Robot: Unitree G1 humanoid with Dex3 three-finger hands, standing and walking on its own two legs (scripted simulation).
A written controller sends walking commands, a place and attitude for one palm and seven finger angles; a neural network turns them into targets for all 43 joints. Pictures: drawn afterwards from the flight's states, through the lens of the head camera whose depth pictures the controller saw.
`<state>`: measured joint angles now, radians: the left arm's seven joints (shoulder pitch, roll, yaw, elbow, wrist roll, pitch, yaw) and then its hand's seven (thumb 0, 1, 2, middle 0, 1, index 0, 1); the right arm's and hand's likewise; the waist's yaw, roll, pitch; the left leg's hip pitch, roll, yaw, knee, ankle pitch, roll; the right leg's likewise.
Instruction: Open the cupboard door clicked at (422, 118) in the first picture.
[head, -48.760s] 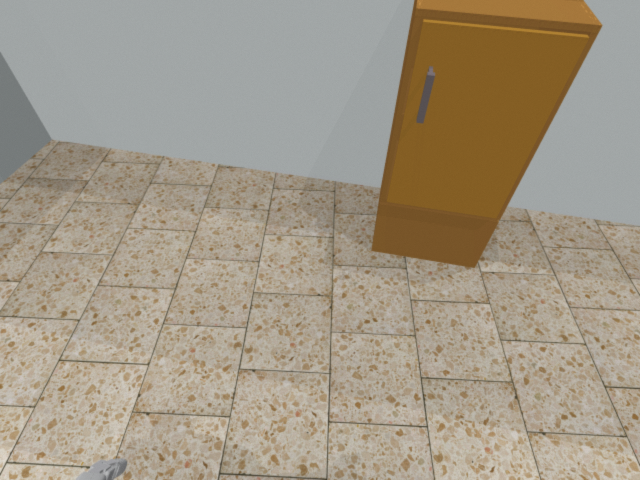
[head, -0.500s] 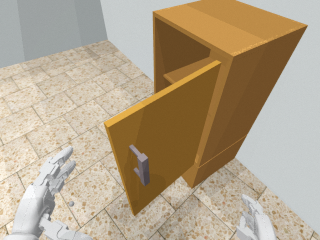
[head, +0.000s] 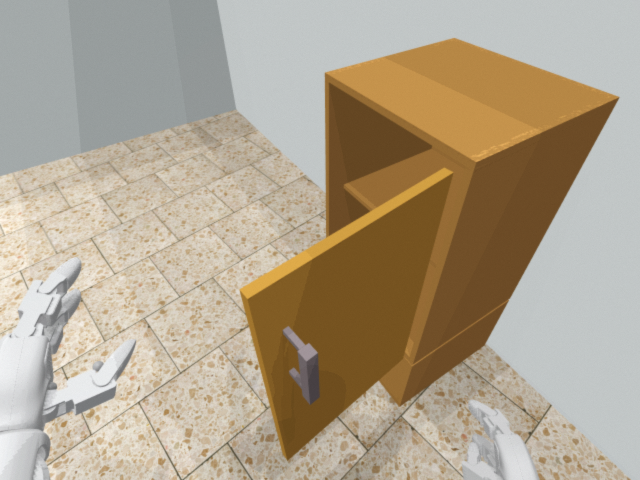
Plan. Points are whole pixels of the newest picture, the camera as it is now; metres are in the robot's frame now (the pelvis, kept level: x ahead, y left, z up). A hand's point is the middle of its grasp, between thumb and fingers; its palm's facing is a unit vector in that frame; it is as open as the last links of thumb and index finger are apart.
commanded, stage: draw the hand back to the body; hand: left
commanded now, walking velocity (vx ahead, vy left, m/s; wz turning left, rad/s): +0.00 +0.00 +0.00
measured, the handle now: (301, 366) +0.29 +0.07 -0.04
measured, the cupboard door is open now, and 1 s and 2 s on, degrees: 97 97 97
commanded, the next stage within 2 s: step back with the hand held close in 0.50 s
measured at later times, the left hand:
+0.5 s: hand (98, 359) +0.18 +0.23 +0.15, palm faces +0.43 -0.81 -0.39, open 7.4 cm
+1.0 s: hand (110, 365) +0.17 +0.22 +0.15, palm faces +0.33 -0.80 -0.51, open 7.4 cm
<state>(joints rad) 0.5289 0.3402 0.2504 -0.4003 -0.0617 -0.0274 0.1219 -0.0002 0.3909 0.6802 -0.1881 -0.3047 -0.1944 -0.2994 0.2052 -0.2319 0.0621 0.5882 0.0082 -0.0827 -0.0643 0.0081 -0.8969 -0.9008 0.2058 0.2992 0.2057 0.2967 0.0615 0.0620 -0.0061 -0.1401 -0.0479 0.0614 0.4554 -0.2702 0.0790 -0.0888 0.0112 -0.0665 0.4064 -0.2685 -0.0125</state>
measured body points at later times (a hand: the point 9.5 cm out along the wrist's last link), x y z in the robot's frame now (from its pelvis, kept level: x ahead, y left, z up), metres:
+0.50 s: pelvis -0.01 -0.03 +0.00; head -0.03 -0.05 +0.45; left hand +0.15 +0.27 +0.17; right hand +0.17 -0.25 -0.08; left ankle -0.01 +0.06 -0.74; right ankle -0.03 -0.11 -0.74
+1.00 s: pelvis -0.03 -0.03 +0.00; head -0.02 -0.05 +0.45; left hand +0.15 +0.26 +0.18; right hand +0.14 -0.29 -0.09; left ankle -0.01 +0.06 -0.74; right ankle -0.03 -0.11 -0.74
